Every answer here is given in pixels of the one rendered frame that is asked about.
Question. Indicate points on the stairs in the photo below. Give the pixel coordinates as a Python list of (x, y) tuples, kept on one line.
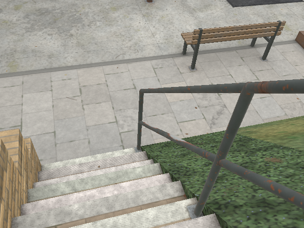
[(118, 189)]

